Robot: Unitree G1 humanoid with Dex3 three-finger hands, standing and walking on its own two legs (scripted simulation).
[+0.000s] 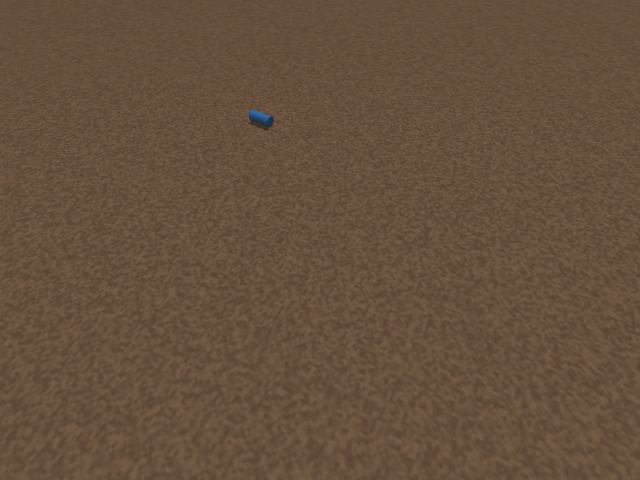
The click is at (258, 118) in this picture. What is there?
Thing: lying can
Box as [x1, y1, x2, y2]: [249, 110, 273, 126]
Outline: 249,113 249,118 259,123 270,126 273,121 271,116 254,110 252,110
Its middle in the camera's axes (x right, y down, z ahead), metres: -0.36 -0.71 +2.29
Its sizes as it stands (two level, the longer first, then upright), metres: 0.135 0.062 0.062
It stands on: the floor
